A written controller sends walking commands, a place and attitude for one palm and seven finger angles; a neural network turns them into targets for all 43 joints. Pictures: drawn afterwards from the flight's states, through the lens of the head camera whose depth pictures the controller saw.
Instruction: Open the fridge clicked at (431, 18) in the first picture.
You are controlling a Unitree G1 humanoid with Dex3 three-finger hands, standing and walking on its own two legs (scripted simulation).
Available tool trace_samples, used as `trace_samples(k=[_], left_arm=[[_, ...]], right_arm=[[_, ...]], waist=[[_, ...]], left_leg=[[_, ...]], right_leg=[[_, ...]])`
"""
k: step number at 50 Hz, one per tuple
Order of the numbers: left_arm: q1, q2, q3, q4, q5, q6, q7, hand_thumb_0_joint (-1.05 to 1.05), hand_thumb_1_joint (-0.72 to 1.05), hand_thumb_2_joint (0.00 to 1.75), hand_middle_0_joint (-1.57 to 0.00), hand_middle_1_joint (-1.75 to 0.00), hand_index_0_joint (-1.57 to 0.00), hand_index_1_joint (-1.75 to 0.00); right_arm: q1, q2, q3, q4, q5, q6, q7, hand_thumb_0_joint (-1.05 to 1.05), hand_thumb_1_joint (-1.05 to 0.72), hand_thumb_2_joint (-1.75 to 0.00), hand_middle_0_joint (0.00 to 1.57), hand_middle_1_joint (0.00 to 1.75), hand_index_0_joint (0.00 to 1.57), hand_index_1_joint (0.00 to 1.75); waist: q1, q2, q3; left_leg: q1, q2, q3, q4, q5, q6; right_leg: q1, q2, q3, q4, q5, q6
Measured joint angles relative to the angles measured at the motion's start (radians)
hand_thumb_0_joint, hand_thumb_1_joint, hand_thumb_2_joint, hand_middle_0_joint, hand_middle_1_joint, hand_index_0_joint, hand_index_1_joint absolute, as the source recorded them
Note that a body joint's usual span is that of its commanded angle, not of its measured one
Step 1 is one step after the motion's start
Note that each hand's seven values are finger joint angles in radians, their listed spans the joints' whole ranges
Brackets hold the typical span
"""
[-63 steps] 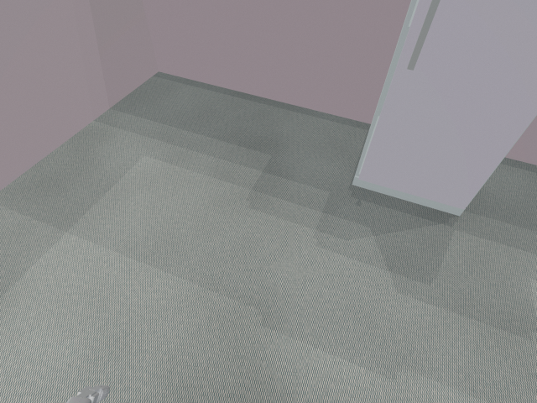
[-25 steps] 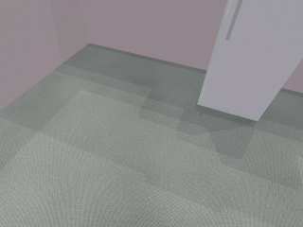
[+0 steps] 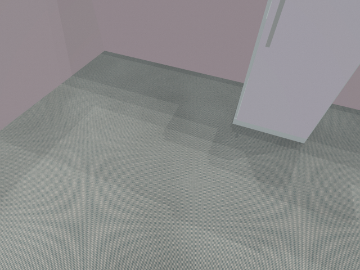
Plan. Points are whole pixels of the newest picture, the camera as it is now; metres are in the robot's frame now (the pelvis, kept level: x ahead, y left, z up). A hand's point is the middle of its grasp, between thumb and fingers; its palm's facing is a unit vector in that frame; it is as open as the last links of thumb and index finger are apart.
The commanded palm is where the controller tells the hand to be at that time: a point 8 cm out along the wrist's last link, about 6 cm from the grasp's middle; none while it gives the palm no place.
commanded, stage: look at it before walking up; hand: left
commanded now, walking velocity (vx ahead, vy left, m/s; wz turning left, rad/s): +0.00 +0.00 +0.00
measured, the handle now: (278, 12) +1.23 -0.42 +0.09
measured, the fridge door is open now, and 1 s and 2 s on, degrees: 0 0 0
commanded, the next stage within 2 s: walk to a spot facing it in 0.18 s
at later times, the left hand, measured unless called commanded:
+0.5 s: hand out of the picture +0.07 +0.23 -0.17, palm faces -0.08 -0.95 -0.31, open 7.3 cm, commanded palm none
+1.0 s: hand out of the picture +0.06 +0.12 -0.15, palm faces -0.24 -0.95 -0.21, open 7.3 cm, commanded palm none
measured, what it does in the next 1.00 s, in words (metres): lifts its left foot, turning right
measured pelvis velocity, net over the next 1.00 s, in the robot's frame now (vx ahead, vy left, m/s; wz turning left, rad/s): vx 0.07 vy -0.06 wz -0.35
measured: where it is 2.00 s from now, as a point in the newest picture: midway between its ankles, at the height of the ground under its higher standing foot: (202, 232)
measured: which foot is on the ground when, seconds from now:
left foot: down 0.00-0.68, up 0.70-1.00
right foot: down 0.00-1.00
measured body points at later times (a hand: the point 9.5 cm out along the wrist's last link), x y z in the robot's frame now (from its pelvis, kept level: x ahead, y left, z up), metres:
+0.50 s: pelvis -0.01 +0.00 -0.01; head +0.01 +0.00 +0.44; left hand +0.07 +0.28 -0.15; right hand +0.07 -0.29 -0.14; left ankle +0.00 +0.12 -0.75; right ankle +0.00 -0.12 -0.75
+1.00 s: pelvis +0.07 -0.06 +0.00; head +0.09 -0.09 +0.45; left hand +0.07 +0.17 -0.14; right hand +0.08 -0.34 -0.15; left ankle +0.17 +0.09 -0.66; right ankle -0.01 -0.11 -0.75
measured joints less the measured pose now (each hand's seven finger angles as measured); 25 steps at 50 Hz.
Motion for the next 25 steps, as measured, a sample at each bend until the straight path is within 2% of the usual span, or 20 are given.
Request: trace_samples(k=[17, 25], left_arm=[[0.003, 0.005, 0.002, 0.002, 0.000, 0.002, 0.000, 0.00, 0.91, 0.90, -0.20, -0.30, -0.21, -0.30], [0.044, -0.029, 0.020, -0.054, 0.002, 0.049, 0.006, 0.00, 0.91, 0.90, -0.20, -0.30, -0.20, -0.30]], right_arm=[[-0.006, -0.001, 0.001, -0.002, 0.000, 0.000, -0.003, 0.01, -0.90, -0.90, 0.20, 0.30, 0.20, 0.30], [-0.002, 0.055, -0.015, -0.075, -0.004, 0.024, -0.021, 0.01, -0.90, -0.90, 0.20, 0.30, 0.20, 0.30]], waist=[[0.006, 0.001, 0.002], [0.017, -0.009, 0.021]], left_leg=[[0.011, 0.003, 0.003, -0.011, 0.002, -0.002], [-0.042, 0.021, 0.073, 0.088, -0.051, -0.005]], right_leg=[[0.009, 0.003, 0.003, -0.011, 0.004, -0.001], [-0.090, 0.025, 0.071, 0.124, -0.037, -0.002]])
